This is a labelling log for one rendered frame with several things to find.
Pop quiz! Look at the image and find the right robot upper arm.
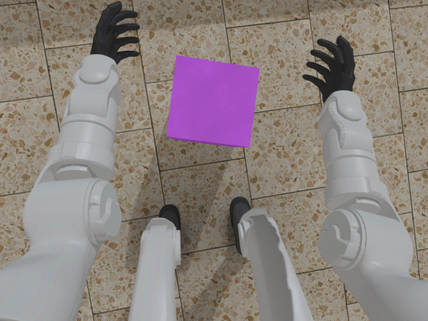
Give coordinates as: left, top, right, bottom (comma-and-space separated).
317, 207, 428, 321

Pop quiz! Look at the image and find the carton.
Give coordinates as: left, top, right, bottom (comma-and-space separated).
167, 55, 260, 147

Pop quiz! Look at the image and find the left robot upper arm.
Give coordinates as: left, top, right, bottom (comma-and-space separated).
0, 178, 122, 321

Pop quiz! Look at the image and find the robot shin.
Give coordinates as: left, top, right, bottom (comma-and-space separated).
140, 218, 175, 246
239, 207, 279, 231

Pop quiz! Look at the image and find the robot right forearm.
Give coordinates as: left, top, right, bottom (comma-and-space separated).
318, 90, 405, 227

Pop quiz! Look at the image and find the robot right shin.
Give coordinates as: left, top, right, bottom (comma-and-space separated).
239, 207, 279, 231

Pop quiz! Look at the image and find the left robot hand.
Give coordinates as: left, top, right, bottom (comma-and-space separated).
90, 1, 140, 65

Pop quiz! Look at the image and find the robot left forearm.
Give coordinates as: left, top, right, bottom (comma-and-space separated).
23, 54, 122, 239

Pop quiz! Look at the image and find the right robot hand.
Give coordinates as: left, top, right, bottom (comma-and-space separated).
302, 35, 355, 103

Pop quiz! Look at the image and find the robot left shin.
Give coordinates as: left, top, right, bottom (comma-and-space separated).
140, 218, 175, 246

